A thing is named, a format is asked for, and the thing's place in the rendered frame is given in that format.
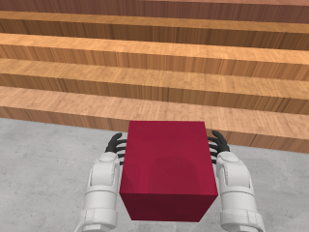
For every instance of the left robot hand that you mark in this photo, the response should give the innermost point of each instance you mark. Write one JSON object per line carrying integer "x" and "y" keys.
{"x": 113, "y": 143}

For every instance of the robot left forearm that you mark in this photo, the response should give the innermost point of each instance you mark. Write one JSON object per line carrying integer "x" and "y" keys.
{"x": 99, "y": 209}

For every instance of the right robot hand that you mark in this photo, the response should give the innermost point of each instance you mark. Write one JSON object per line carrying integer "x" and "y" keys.
{"x": 221, "y": 144}

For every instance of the robot right forearm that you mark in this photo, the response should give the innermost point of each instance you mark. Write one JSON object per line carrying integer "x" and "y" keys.
{"x": 239, "y": 209}

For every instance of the carton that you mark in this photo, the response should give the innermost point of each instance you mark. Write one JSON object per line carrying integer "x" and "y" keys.
{"x": 167, "y": 172}

